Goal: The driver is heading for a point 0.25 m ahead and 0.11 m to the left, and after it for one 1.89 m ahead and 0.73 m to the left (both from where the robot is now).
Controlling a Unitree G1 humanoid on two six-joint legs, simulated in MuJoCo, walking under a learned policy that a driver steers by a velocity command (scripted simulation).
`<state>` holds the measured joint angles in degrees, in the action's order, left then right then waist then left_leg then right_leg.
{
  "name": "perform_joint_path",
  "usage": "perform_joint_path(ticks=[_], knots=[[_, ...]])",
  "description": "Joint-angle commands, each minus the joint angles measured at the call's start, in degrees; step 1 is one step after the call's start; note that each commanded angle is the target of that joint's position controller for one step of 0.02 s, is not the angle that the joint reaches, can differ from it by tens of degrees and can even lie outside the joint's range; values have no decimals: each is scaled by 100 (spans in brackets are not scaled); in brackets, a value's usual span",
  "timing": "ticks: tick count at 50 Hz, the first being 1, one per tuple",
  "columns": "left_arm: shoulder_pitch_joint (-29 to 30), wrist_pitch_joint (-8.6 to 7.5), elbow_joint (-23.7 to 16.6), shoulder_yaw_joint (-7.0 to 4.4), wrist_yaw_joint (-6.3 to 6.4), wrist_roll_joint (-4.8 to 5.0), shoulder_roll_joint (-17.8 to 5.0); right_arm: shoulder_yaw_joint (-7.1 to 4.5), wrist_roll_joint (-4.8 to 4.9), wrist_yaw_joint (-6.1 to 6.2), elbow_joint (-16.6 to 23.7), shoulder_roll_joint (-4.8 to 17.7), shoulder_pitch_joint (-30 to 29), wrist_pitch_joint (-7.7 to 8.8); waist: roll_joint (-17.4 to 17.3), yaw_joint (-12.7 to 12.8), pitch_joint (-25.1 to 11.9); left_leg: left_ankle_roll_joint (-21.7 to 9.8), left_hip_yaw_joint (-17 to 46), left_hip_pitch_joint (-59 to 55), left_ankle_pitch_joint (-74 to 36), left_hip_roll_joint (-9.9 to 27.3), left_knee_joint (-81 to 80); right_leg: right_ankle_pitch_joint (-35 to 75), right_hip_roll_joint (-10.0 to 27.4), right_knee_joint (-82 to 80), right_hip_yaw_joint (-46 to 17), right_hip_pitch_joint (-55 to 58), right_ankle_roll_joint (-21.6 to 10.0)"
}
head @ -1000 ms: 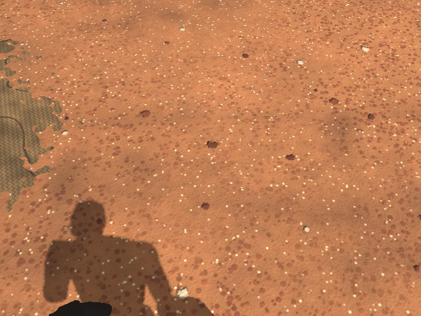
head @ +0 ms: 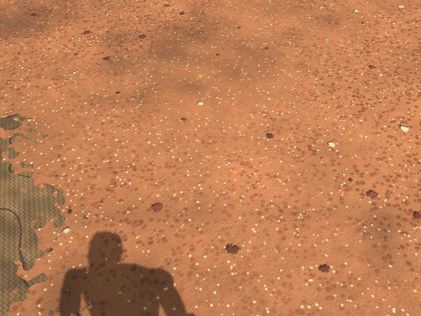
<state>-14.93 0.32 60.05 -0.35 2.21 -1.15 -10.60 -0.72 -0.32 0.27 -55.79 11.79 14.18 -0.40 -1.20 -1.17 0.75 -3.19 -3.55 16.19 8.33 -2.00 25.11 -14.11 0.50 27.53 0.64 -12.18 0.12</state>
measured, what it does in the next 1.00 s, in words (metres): walks ahead, turning left: right foot, then left foot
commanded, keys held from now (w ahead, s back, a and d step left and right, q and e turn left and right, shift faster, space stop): q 0.44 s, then w+q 0.32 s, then q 0.24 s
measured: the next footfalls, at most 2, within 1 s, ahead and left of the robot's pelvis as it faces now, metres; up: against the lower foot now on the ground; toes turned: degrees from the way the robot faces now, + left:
right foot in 0.54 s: +0.07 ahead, -0.11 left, +0.00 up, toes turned +22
left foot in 1.00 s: +0.16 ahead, +0.19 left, +0.00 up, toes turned +36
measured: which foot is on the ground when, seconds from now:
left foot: down 0.00-0.54, up 0.56-0.98, down 1.00-1.00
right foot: down 0.00-0.18, up 0.20-0.52, down 0.54-1.00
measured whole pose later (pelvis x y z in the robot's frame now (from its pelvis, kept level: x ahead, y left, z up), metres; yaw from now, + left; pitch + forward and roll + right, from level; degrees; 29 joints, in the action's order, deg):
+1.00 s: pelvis +0.09 +0.05 -0.01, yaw +34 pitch +2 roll +0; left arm -21.4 -2.8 51.6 -3.3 1.2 -0.7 -14.0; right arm -3.6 -2.5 -4.0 -43.8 15.0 3.7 -1.1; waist -1.0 3.5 3.4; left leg -3.2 -4.5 25.2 10.9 -0.8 32.4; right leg -25.7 4.5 28.4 11.4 -1.8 1.6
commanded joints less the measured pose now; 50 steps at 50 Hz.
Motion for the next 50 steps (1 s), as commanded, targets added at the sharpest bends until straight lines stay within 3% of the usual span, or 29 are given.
perform_joint_path(ticks=[1,6,8,9,10,11,12,13,14,17,22,23,24,26,27,28,29,30,31,33,38,42,44,46,48,49,50], knots=[[94,-94,-236,-271,123,44,-1019,-163,-33,-3,315,588,-8,41,918,-79,309,2,462,80,489,194,241,-818,892,-1287,-951,-457,-468],[119,15,-403,-450,227,24,-1010,-228,-144,13,384,449,231,1,736,-48,164,-178,407,456,978,166,1429,186,1437,-644,-774,-458,-943],[284,52,-511,-482,224,11,-992,-266,-176,11,409,466,363,-12,498,-107,169,-273,554,302,791,263,1275,303,1377,-176,-537,-691,-844],[290,82,-566,-493,205,7,-965,-316,-184,13,450,630,391,2,51,-95,244,-375,1073,267,290,496,677,-75,1037,352,-177,-857,-610],[277,139,-709,-493,171,30,-830,-438,-145,32,487,1075,500,26,-1038,-47,289,-696,2585,284,-520,1231,-378,-871,98,1565,520,-1152,-226],[354,185,-868,-451,152,57,-676,-511,-185,10,462,1373,793,24,-1742,-188,47,-1234,4130,-294,-1004,1937,-1109,-2307,-636,2741,299,-1773,-93],[181,194,-839,-400,102,10,-603,-537,-155,40,509,1412,730,21,-1099,-10,-214,-1397,4033,-542,-756,1942,-1078,-2199,-382,3448,-343,-1869,-140],[255,174,-829,-402,57,47,-656,-550,-115,95,616,1302,396,-7,-487,71,-246,-1321,3523,-444,-554,1726,-913,-1777,-246,3606,-436,-1871,-148],[389,114,-875,-408,32,66,-696,-538,-103,127,719,1184,87,-46,-241,151,-217,-1131,3104,-353,-433,1460,-886,-1418,-119,3440,-469,-1859,-143],[464,58,-938,-385,23,26,-734,-515,-67,120,773,947,-18,-100,-453,76,-477,-949,2546,-579,-839,1038,-780,-1084,-185,2791,-319,-1580,12],[517,77,-1144,-327,75,120,-707,-618,-78,71,759,1145,64,-190,-661,-69,-498,-940,2884,-548,-308,1020,-867,-1070,-368,1656,-333,-1111,88],[412,58,-1169,-322,62,105,-731,-638,-74,43,774,1157,6,-214,-677,-32,-609,-902,2958,-386,539,932,-975,-1109,-413,1379,-304,-795,53],[257,37,-1183,-320,41,94,-745,-661,-70,10,816,1185,-151,-245,-746,78,-613,-827,3028,-28,1515,809,-1120,-1209,-507,986,-233,-338,-14],[-540,-14,-1033,-337,43,72,-761,-695,-31,-26,1008,1168,-775,-315,-752,647,-316,-333,2849,1312,2824,318,-1154,-794,-626,-518,-57,1186,-253],[-896,-59,-960,-446,117,23,-1215,-635,4,-7,1150,878,-879,-297,182,761,-77,79,2208,2221,3092,-246,-92,-1652,211,-1524,-933,1766,-433],[-543,-101,-1154,-568,151,-59,-1867,-520,94,7,1289,417,-654,-227,1871,494,-259,170,981,2842,2583,-958,2005,-3243,2165,-2346,-3402,1631,-892],[110,-116,-1296,-560,138,-159,-1709,-612,-142,-9,1216,998,-823,-157,915,279,322,205,1253,2802,1650,-358,2587,-3192,2201,-2467,-3448,533,-1097],[443,-161,-1375,-475,135,-103,-1362,-663,-165,-114,1123,1086,-621,-119,612,-31,363,196,1265,2424,1132,-265,2991,-2809,1848,-2334,-2918,247,-1002],[646,-215,-1420,-428,100,-43,-1167,-663,-203,-202,1003,1057,-328,-106,596,-213,312,240,1115,2319,831,-210,3382,-2340,1546,-2267,-2351,289,-860],[529,-303,-1465,-413,54,6,-1093,-634,-241,-313,885,954,-139,-129,831,-149,253,319,807,2418,636,-87,3975,-1854,1201,-2252,-1525,477,-764],[-626,-481,-1161,-475,-74,-40,-1138,-530,-214,-448,1186,809,-962,-128,729,422,494,482,764,3171,318,196,3547,-923,1352,-2201,-941,1403,-873],[-688,-494,-1120,-472,-73,-30,-1150,-426,-210,-502,1378,632,-1349,-101,795,483,601,549,327,2665,317,345,2487,1642,1373,-1720,-67,1417,-904],[-672,-464,-1114,-477,-85,-13,-1196,-348,-180,-532,1522,515,-1520,-84,968,499,483,422,-34,1980,393,313,1810,2717,1321,-1310,389,1181,-811],[-714,-407,-1081,-500,-86,-2,-1287,-333,-154,-514,1604,553,-1542,-88,1137,506,359,238,-354,1391,509,138,1328,3575,1303,-859,610,1088,-707],[-657,-364,-1075,-527,-68,53,-1386,-379,-190,-432,1544,695,-1131,-64,1157,320,64,-7,-454,777,610,-109,906,4702,1327,-51,710,1173,-617],[-585,-339,-1092,-527,-63,89,-1404,-434,-231,-368,1388,802,-542,4,975,55,-307,-152,-431,101,362,-284,525,4788,1270,826,826,1072,-531],[-590,-331,-1116,-516,-76,109,-1399,-508,-299,-277,1189,977,160,95,535,-317,-799,-305,-142,-1019,-506,-210,-103,3791,1129,2017,1010,494,-271]])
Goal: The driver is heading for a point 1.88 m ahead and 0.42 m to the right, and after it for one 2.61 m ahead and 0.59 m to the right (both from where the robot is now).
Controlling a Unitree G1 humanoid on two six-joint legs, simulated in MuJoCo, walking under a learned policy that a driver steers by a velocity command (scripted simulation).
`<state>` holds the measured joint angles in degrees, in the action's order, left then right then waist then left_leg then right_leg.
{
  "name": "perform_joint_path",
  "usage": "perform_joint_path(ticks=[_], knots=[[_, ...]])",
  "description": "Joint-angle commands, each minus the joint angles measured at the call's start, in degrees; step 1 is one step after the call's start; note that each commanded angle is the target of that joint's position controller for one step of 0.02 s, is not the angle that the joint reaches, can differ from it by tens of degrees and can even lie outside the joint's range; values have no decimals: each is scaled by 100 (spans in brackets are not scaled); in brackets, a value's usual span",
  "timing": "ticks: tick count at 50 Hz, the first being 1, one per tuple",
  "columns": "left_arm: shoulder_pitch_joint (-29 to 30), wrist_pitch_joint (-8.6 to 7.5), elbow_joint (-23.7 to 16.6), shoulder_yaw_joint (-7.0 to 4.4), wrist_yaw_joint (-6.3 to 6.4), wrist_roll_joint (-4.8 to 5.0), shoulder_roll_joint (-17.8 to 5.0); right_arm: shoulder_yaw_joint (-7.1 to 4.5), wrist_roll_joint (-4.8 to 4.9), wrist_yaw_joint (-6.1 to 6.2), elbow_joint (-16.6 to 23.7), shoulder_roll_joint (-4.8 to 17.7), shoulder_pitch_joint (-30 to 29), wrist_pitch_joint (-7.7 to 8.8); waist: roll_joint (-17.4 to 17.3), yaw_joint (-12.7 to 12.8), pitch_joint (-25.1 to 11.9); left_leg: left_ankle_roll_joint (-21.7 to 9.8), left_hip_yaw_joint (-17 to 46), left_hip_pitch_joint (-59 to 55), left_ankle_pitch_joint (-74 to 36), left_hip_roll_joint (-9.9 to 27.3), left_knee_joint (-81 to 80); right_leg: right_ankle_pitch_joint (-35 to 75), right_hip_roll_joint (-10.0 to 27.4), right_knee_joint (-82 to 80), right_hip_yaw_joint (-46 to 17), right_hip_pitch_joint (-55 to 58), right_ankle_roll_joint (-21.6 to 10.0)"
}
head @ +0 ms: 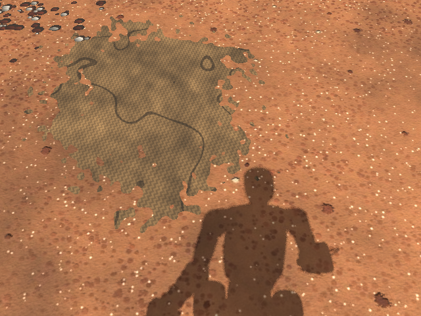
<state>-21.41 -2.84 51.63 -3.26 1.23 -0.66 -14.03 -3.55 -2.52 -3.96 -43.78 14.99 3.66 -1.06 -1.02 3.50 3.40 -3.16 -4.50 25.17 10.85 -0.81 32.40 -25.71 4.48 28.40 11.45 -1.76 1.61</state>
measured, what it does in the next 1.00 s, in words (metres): walks ahead: right foot, then left foot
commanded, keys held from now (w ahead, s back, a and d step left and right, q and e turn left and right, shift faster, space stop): q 0.28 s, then e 0.72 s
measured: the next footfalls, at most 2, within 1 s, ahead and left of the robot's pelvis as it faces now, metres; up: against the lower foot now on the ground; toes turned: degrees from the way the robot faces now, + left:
right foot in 0.54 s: +0.17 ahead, -0.10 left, +0.00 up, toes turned +11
left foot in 0.90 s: +0.14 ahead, +0.12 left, +0.00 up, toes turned -7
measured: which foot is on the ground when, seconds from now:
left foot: down 0.00-0.56, up 0.58-0.88, down 0.90-1.00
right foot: down 0.00-0.02, up 0.04-0.52, down 0.54-0.90, up 0.92-1.00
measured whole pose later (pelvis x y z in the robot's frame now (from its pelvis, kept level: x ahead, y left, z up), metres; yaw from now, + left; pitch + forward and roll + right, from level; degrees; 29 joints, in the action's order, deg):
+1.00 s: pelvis +0.10 +0.03 +0.02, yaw -6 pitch +1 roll -1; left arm -11.1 3.4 45.9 -5.5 -0.2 -1.1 -18.4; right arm -1.5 -1.5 2.4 -43.9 15.8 11.9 -1.2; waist 2.3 0.9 3.0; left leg -2.8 0.2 12.5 14.3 -1.6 26.1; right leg -25.5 -6.0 50.9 -7.3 -25.0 0.1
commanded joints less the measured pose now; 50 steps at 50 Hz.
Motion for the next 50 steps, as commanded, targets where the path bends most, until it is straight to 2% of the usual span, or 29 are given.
perform_joint_path(ticks=[1,2,3,4,5,6,7,9,11,14,18,22,24,26,27,28,29,30,32,35,40,43,44,45,46,47,48,49,50], knots=[[-199,-5,-494,-91,-15,-34,-567,-345,-74,240,-35,1224,1606,226,-509,-702,-1679,-609,1709,-3378,-1919,1238,-670,896,421,3463,-80,-2035,-202],[-228,67,-798,-73,-21,11,-482,-512,171,253,144,1911,1708,167,-1372,-735,-2389,-1733,4206,-3977,-3200,2542,-1012,-1295,-593,4855,-675,-3192,-27],[248,138,-778,-134,-21,-90,-816,-474,332,289,98,1580,1740,84,-327,-887,-2062,-1715,3469,-3605,-3015,2215,-1038,-833,-198,4965,-1339,-3351,-61],[514,130,-814,-103,-40,-26,-683,-357,318,332,124,1211,1297,69,-313,-720,-1232,-1632,2864,-2857,-2967,1907,-1106,-366,-80,4850,-1311,-3476,-87],[538,111,-741,-84,-28,-39,-632,-252,268,370,167,873,919,60,-89,-497,-716,-1330,2357,-2228,-3034,1485,-1244,12,92,4359,-1351,-3366,-80],[474,160,-741,-99,-26,-123,-668,-213,278,414,205,750,740,59,-232,-342,-599,-1158,2114,-1903,-3086,1188,-1297,216,145,4027,-1372,-3157,-43],[261,238,-664,-99,-36,-170,-680,-182,247,420,236,676,609,57,-305,-221,-668,-1079,1890,-1672,-3255,995,-1317,355,107,3906,-1323,-2889,-3],[148,350,-667,-99,-52,-151,-649,-219,214,379,230,820,727,108,-234,-169,-880,-1072,1865,-1529,-3458,918,-1298,467,-35,3765,-1281,-2695,56],[322,428,-752,-93,-41,-135,-618,-261,208,369,235,939,796,116,-252,-207,-862,-1057,2006,-1415,-2783,876,-1412,594,-78,3515,-1317,-2794,98],[787,496,-937,-102,-15,-142,-652,-270,193,401,243,959,939,59,-391,-358,-700,-1021,2388,-1412,-1615,831,-1565,727,-124,3096,-1410,-3093,146],[930,496,-899,-51,3,-86,-533,-151,127,436,156,707,1091,85,-417,-458,-693,-957,2300,-1584,-1529,923,-1639,861,-114,2426,-1375,-2849,71],[976,490,-781,47,-14,-2,-373,47,41,470,-10,446,1037,127,-413,-494,-640,-851,2012,-1288,-1571,924,-1596,674,-251,1317,-1254,-1690,-96],[942,482,-747,45,4,33,-434,59,45,509,-93,604,999,113,-404,-435,-511,-805,2028,-1265,-1581,997,-1398,637,-417,662,-1187,-1277,-206],[836,395,-738,53,19,2,-513,38,137,585,-155,763,1006,87,-155,-266,-376,-529,1970,-1154,-1538,928,-1050,1550,-379,-655,-1386,-733,-336],[807,322,-764,18,41,-64,-770,50,144,608,-103,711,1089,107,179,-368,-464,-310,1826,-1084,-1262,716,-717,2230,93,-849,-2060,-497,-450],[969,291,-834,-90,20,-44,-1315,50,176,606,-31,600,1392,122,948,-744,-510,-111,1220,-780,-322,61,-340,3715,818,-737,-2985,-374,-813],[921,294,-776,-96,-52,40,-1153,54,155,645,-123,590,1167,69,1066,-496,-492,48,804,-835,632,-279,-122,4290,1157,-749,-3365,-652,-1299],[846,285,-776,-75,-95,39,-1036,48,142,661,-74,603,1021,42,1135,-427,-464,105,684,-750,1057,-341,164,4353,1205,-820,-3552,-673,-1461],[659,311,-722,-129,-89,-6,-1092,3,194,619,24,616,695,-3,1160,-229,-404,186,658,-221,1824,-449,1076,4187,1082,-921,-3645,-489,-1582],[723,404,-703,-239,-22,31,-1159,10,198,578,90,492,692,-54,761,-339,-469,401,761,116,1771,-302,1782,3977,691,-852,-3335,-409,-1502],[809,511,-766,-348,-81,-2,-1167,66,240,602,242,451,569,-24,973,-216,-747,503,640,-242,1475,-321,971,3638,400,-714,-3448,-480,-1330],[1139,568,-860,-398,-142,0,-1239,67,248,627,209,502,951,36,1028,-421,-825,375,595,-1102,1007,-412,-192,3377,223,-547,-3635,-908,-1079],[1329,581,-919,-392,-146,42,-1214,58,214,659,143,520,1218,74,944,-612,-805,326,567,-1657,448,-387,-1043,2910,31,-377,-3571,-1261,-843],[1283,562,-994,-336,-140,71,-1001,-23,135,714,136,880,1312,112,400,-570,-773,175,1216,-2183,568,289,-1715,1825,-328,55,-3305,-1886,-509],[944,521,-1101,-211,-140,82,-487,-128,69,741,294,1498,1099,85,-1101,-345,-770,-293,2969,-2553,732,1935,-2220,-19,-1208,1253,-2236,-2812,-186],[968,535,-1037,-312,-86,-78,-956,-159,32,697,338,1578,905,40,-1071,-392,-559,-883,3257,-1698,48,2420,-2053,-835,-1144,2304,-1751,-2892,-149],[962,552,-961,-375,-94,-93,-1143,-50,42,659,404,1166,787,50,-574,-281,-355,-1006,2920,-1426,-396,2217,-1964,-623,-923,2919,-1867,-2756,-184],[868,582,-840,-387,-134,-86,-1086,33,92,643,435,864,526,68,-371,-139,-146,-868,2284,-1294,-719,1826,-1865,-269,-846,3266,-1820,-2724,-175],[726,620,-763,-383,-190,-71,-1041,68,96,647,497,763,361,79,-495,-57,-155,-697,1759,-1416,-1037,1484,-1774,13,-825,3483,-1715,-2738,-127]])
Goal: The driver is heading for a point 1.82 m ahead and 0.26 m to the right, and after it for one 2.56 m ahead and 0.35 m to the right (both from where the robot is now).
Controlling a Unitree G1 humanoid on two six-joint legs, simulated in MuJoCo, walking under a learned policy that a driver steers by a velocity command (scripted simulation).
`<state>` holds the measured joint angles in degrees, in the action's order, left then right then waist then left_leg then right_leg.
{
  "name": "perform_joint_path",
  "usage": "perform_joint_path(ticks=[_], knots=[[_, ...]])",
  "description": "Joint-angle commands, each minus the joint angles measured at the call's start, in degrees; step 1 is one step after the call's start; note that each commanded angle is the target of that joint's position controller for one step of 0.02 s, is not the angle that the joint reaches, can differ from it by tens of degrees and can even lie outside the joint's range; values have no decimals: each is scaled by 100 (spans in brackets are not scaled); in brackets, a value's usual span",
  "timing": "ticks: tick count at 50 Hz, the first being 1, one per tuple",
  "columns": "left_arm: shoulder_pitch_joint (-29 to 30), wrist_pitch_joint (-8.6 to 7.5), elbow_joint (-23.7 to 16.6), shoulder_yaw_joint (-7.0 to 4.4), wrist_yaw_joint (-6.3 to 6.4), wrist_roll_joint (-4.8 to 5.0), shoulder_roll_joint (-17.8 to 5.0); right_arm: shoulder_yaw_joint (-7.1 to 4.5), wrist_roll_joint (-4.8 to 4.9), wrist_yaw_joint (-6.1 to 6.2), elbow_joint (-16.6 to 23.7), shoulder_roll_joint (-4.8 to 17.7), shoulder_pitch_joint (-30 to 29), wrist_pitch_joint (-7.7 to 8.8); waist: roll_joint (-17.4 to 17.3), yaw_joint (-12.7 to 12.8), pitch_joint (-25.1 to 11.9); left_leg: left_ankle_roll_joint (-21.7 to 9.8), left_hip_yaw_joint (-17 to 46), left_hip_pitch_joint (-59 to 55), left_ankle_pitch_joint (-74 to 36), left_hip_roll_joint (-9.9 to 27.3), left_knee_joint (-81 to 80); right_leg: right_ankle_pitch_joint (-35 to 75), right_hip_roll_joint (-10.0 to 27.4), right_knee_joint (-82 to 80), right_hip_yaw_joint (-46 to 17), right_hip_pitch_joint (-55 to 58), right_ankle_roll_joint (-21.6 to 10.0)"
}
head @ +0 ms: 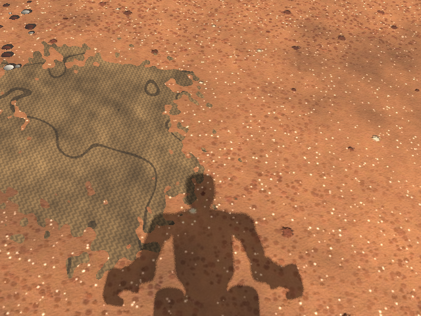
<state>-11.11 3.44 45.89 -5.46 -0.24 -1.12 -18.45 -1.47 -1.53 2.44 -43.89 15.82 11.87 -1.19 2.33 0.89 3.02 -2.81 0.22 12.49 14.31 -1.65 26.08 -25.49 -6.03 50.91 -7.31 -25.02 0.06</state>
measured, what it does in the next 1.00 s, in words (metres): steps on the spot, turning right: right foot, then left foot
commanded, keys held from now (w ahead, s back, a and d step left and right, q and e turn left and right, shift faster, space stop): e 0.34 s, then no key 0.44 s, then w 0.22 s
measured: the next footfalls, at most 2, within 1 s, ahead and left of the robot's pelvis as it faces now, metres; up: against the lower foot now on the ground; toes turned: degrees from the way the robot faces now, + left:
right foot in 0.36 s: +0.01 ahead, -0.12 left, +0.00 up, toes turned -14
left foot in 0.80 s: +0.07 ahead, +0.07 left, +0.00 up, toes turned -18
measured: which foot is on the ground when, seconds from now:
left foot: down 0.00-0.36, up 0.38-0.78, down 0.80-1.00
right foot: up 0.00-0.34, down 0.36-1.00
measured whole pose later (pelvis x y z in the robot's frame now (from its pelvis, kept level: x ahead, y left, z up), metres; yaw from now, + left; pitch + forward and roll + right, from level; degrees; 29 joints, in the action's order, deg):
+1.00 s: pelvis +0.03 -0.04 +0.00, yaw -18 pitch -1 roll +0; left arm -13.7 -0.7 51.1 -0.9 -1.1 -1.8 -14.9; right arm -2.3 -1.0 0.2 -53.1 14.3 18.5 -0.6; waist -0.2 -0.6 0.3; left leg -1.4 0.8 6.5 16.1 -0.1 23.0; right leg -22.4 -2.5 31.6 2.1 -12.0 -5.4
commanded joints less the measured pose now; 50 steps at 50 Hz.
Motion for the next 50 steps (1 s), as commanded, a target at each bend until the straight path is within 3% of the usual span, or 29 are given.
perform_joint_path(ticks=[1,3,7,13,16,17,18,19,20,21,22,24,27,34,36,38,39,40,41,42,44,45,47,50], knots=[[-365,23,-164,-144,-108,-22,-549,-138,7,38,513,685,-424,115,-1052,177,-171,-699,965,-371,-1922,1420,-1032,118,240,1354,268,-512,98],[-199,44,-217,-95,-183,11,-485,-160,4,35,441,713,-92,126,-1036,-17,-282,-752,648,-817,-2652,1373,-837,169,262,1220,427,-633,238],[279,94,-455,-7,-246,34,-370,-244,10,16,298,843,387,120,-1083,-315,-342,-942,557,-1392,-2887,1688,-705,67,415,506,580,-710,315],[421,94,-703,87,-278,109,-266,-342,-15,-116,271,1038,260,104,-1270,-308,-407,-849,85,-904,-3110,1799,-389,-55,459,-820,1079,403,51],[203,27,-735,94,-249,80,-238,-385,65,-145,253,1114,137,60,-1139,-103,-486,-573,-160,-637,-2748,1781,169,563,366,-2021,1232,1102,-151],[12,-39,-686,82,-196,13,-299,-390,85,-146,214,1090,190,45,-816,43,-557,-277,-381,-255,-2115,1656,651,1291,354,-2799,1045,1666,-239],[-214,-134,-674,-14,-120,-89,-756,-329,50,-168,254,846,399,19,351,83,-682,106,-794,763,-624,1218,1893,1752,1294,-3512,-395,2510,-463],[-328,-172,-781,-174,-98,8,-1541,-177,10,-145,650,365,199,-39,1444,58,-561,417,-812,2142,2295,149,2774,4230,2879,-3420,-2342,2639,-1358],[-732,-172,-643,-166,-68,97,-1251,-219,-22,-76,573,646,-38,-133,652,406,-787,428,-64,1972,2294,340,3549,4380,2862,-3238,-1926,2518,-1833],[-410,-166,-645,-25,-33,94,-864,-235,64,-101,500,655,-19,-171,468,157,-485,407,69,1944,1872,413,3727,4149,2495,-3267,-1378,2206,-1766],[72,-149,-695,79,0,70,-563,-247,113,-135,388,673,53,-156,347,-62,-241,395,149,1795,1380,501,3507,3743,2072,-3378,-913,1907,-1486],[384,-170,-729,159,66,74,-399,-290,3,-189,197,790,313,-156,532,-198,-325,440,4,1509,845,419,3413,4154,1626,-3350,-439,1919,-1235],[202,-239,-605,203,60,59,-403,-252,53,-241,86,628,403,-211,291,-177,-505,493,-3,1276,695,345,3112,4241,1621,-3342,-318,2030,-1217],[11,-273,-277,275,73,-41,-431,-166,74,-149,-27,421,118,-241,440,26,-240,371,-25,603,874,230,1430,3113,1651,-3344,-595,1713,-1250],[55,-284,-195,302,87,-44,-404,-148,103,-98,-110,389,183,-204,398,-11,-280,309,-32,274,814,180,949,3168,1671,-3241,-716,1617,-1235],[227,-291,-121,354,121,18,-328,-95,90,-56,-264,263,422,-127,206,-253,-324,225,-53,-424,-56,180,-284,3075,1545,-3031,-689,1399,-1012],[185,-325,-82,406,132,40,-205,-78,32,-29,-324,316,496,-45,-16,-295,-421,190,286,-1029,-848,467,-827,2788,1461,-2984,-685,1102,-755],[-19,-360,-48,468,113,38,-20,-76,-61,-15,-376,528,676,51,-441,-200,-709,62,993,-1514,-768,1107,-1051,1749,1153,-2762,-464,877,-556],[-270,-316,53,447,97,54,14,-209,33,-75,-459,1007,427,54,-1153,96,-394,-310,1333,-885,178,1279,-940,613,391,-2693,162,867,-542],[-25,-286,107,406,93,-74,-203,-243,53,-149,-496,916,503,37,-1237,-187,-183,-564,1664,-616,1579,1381,-1216,179,251,-2181,453,818,-529],[237,-307,45,358,8,-107,-224,-244,9,-187,-579,834,613,14,-1346,-285,408,-811,2098,-265,2895,1599,-1777,-71,212,-1538,815,351,-509],[257,-343,31,346,-42,-111,-202,-242,13,-180,-619,790,650,32,-1356,-272,552,-874,2182,-147,2886,1687,-1894,-24,329,-1365,837,272,-514],[200,-453,57,362,-99,-85,-77,-271,11,-194,-656,794,607,108,-1161,-212,497,-903,2048,-261,2350,1655,-1881,-87,451,-1409,831,267,-526],[-358,-583,343,359,-92,-44,69,-326,109,-229,-631,805,241,175,-940,128,282,-715,1284,312,1759,1190,-1464,691,266,-2593,1173,1648,-601]])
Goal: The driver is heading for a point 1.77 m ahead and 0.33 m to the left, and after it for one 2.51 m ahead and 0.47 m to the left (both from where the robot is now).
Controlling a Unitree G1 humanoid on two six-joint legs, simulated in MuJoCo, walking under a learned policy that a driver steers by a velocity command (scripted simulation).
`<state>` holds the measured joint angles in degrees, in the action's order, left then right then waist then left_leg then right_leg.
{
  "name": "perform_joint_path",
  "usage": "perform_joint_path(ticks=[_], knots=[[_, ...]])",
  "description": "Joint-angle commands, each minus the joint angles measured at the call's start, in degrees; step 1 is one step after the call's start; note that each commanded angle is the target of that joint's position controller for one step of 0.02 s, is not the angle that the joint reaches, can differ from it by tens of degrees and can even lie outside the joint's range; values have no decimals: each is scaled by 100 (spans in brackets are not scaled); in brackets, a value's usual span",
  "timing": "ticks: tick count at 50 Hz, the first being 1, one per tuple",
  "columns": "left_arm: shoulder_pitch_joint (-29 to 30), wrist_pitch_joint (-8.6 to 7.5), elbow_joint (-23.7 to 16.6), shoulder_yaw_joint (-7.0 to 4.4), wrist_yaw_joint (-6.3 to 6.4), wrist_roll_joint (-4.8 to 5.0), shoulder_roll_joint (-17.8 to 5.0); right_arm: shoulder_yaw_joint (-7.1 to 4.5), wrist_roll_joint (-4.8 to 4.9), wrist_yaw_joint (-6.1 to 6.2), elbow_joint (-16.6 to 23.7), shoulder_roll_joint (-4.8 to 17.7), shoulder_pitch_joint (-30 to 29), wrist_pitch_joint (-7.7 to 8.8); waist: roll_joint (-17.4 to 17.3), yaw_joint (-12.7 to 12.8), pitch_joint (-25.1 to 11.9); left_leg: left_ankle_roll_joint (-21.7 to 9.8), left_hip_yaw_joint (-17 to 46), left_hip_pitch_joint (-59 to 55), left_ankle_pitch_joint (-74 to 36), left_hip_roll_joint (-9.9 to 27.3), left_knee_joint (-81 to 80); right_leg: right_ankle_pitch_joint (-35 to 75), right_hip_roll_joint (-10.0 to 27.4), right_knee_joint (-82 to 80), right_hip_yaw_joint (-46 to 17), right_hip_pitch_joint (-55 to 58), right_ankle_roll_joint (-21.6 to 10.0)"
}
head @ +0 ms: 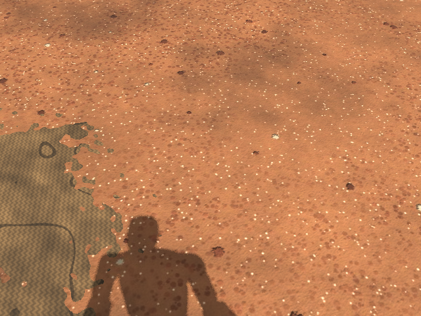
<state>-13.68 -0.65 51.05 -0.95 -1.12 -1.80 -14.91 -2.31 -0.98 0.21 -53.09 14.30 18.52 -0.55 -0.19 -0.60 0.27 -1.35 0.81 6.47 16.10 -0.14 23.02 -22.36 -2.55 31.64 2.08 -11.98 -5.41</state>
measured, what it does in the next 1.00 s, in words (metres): walks ahead: left foot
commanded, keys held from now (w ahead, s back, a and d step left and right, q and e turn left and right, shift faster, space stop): w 1.00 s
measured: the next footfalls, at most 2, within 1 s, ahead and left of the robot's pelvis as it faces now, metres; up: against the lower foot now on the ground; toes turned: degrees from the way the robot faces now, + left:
left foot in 0.46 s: +0.37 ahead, +0.10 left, +0.00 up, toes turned +4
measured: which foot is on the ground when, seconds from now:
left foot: down 0.00-0.04, up 0.06-0.44, down 0.46-1.00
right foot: down 0.00-0.46, up 0.48-1.00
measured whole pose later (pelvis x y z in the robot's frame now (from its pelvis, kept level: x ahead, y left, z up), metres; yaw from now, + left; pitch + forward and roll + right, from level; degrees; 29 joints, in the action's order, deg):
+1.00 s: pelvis +0.51 +0.01 -0.02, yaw +0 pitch +1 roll +1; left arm 1.1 -3.4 48.7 -0.7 -1.6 -1.6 -11.3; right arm -1.3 -1.4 0.6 -60.9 11.1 27.0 4.7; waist 0.7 -4.1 3.6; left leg -3.0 -3.5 -7.8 23.0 -3.6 15.1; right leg -5.9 0.5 29.9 5.0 -27.7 -5.4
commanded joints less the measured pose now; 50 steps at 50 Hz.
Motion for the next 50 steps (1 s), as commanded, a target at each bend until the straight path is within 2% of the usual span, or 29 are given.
perform_joint_path(ticks=[1,2,3,4,5,6,7,9,12,16,19,21,22,23,24,25,26,27,28,30,33,36,39,41,45,47,48,49,50], knots=[[-476,-202,-2,-131,29,25,-349,-244,52,-14,303,881,-501,132,-537,424,482,-761,993,1428,1595,843,-774,459,-123,-911,160,1106,-66],[-1017,-243,160,-204,85,9,-593,-190,19,-26,409,666,-716,179,-49,666,392,-592,621,2206,1503,570,50,-34,403,-1289,-608,1910,-169],[-1628,-275,260,-348,134,-1,-1137,-59,54,-80,673,202,-1002,236,1250,899,239,-297,-237,3287,1343,-177,1779,-1845,1706,-2274,-2874,2464,-625],[-1796,-266,376,-392,121,-5,-1249,-138,-70,-72,807,562,-1289,258,1052,921,718,-354,-88,3890,1503,-134,2774,-2007,2438,-2660,-3850,2053,-1042],[-1408,-283,300,-322,116,-11,-983,-175,-71,-100,745,658,-1184,283,468,574,949,-427,234,3945,1051,152,3260,-1622,2316,-2562,-3502,1787,-1079],[-1073,-328,200,-277,110,8,-800,-157,-35,-154,607,588,-948,322,365,354,879,-435,265,3812,626,288,3362,-1068,2028,-2572,-2987,1674,-918],[-906,-374,162,-250,115,18,-720,-155,-47,-199,546,572,-858,350,368,229,758,-397,199,3677,288,395,3361,-456,1806,-2623,-2524,1675,-772],[-978,-448,249,-184,118,41,-558,-135,-133,-270,497,519,-923,324,420,210,546,-240,-43,3502,-131,416,3364,1037,1495,-2590,-1777,1717,-633],[-1378,-473,510,-145,123,105,-513,-63,-144,-308,693,341,-1418,274,451,262,543,-32,-337,3602,-456,389,3072,2823,1349,-2416,-1138,1707,-628],[-1531,-461,680,-114,137,78,-568,67,-74,-321,1033,184,-2267,265,582,410,724,-20,-662,2946,-995,216,1752,3447,1207,-2420,-703,1220,-557],[-1508,-468,787,-126,157,81,-680,47,-46,-255,1092,312,-2251,261,613,284,709,-278,-732,2305,-1084,63,1217,4259,1417,-2276,-636,1312,-484],[-1324,-466,804,-144,181,87,-773,-42,-59,-164,890,482,-1562,295,592,-92,318,-497,-754,1448,-825,-192,1051,5900,1437,-1384,-457,1525,-328],[-1240,-435,803,-158,187,89,-810,-112,-66,-113,618,589,-755,336,512,-445,-108,-614,-790,589,-831,-351,786,6283,1333,-438,-330,1475,-237],[-1214,-421,783,-144,181,94,-785,-205,-124,-44,305,769,173,384,390,-804,-576,-752,-566,-683,-799,-151,596,5531,1114,779,-195,810,-149],[-1404,-415,627,-65,169,75,-439,-338,-241,21,161,1302,1077,407,-394,-955,-1295,-996,1185,-1893,321,1383,434,2969,696,2676,57,-262,-77],[-1994,-401,629,-29,115,201,13,-374,-211,-28,152,1575,957,376,-1416,-503,-1710,-1728,4102,-2578,863,2501,-671,-854,-353,4371,-315,-1933,69],[-1386,-381,554,-156,124,75,-514,-343,9,-61,209,1248,282,352,-584,-352,-838,-1558,3775,-1739,1500,2166,-984,-319,100,4606,-755,-2387,-42],[-951,-414,419,-191,79,74,-574,-233,50,-83,326,823,-321,381,-326,-166,-136,-1421,2803,-859,1217,1956,-1097,311,379,4322,-638,-2383,-77],[-784,-432,397,-174,62,81,-439,-165,17,-111,298,563,-512,440,-137,-28,139,-1308,2193,-282,418,1687,-1259,596,561,4027,-581,-2155,-69],[-909,-306,454,-146,2,-20,-230,-78,13,-86,142,304,-476,533,-273,247,200,-1096,1352,351,-525,1311,-1418,731,754,3589,-535,-1598,41],[-617,-185,347,-144,-72,-40,-100,-86,39,-78,-102,388,-36,660,-256,302,289,-1148,866,440,-1216,1187,-1606,935,825,3227,-348,-1807,189],[222,-143,54,-145,-97,-47,-134,-81,47,-66,-241,435,324,664,-211,146,534,-1129,595,223,-1408,1071,-1802,1546,943,2549,-166,-2490,358],[940,-175,-197,-95,-112,-4,-48,-46,58,-58,-340,397,597,655,-213,-27,592,-1006,286,12,-2047,907,-1742,2112,857,1511,33,-2532,449],[1319,-191,-318,-52,-115,23,15,-37,51,-36,-418,419,812,658,-267,-154,579,-948,176,-199,-2415,900,-1675,2367,738,941,163,-2390,435],[1810,-224,-535,-51,-86,31,-61,-31,-15,30,-585,460,1142,613,-315,-290,614,-973,184,-1023,-3126,1143,-1395,2186,573,320,236,-2420,269],[1745,-268,-573,-83,-68,33,-134,-47,-49,72,-622,523,1076,585,-344,-175,570,-932,149,-1342,-3884,1263,-1066,1760,450,80,257,-2185,102],[1486,-296,-512,-116,-42,33,-187,-59,-59,87,-617,572,969,578,-394,-23,438,-863,78,-1388,-4668,1265,-711,1499,299,-46,309,-1760,-2],[949,-329,-350,-173,1,30,-283,-75,-70,91,-620,631,895,564,-440,205,153,-793,24,-1398,-5378,1228,-80,1298,109,-182,359,-1105,-120],[13,-382,-37,-249,56,-1,-396,-75,-45,77,-610,642,802,540,-323,602,-326,-687,-151,-1137,-5402,1047,961,1506,-15,-562,421,10,-275]])
Over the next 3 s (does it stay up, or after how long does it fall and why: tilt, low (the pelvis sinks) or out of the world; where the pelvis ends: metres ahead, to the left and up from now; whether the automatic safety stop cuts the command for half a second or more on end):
stays up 1.55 0.11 0.00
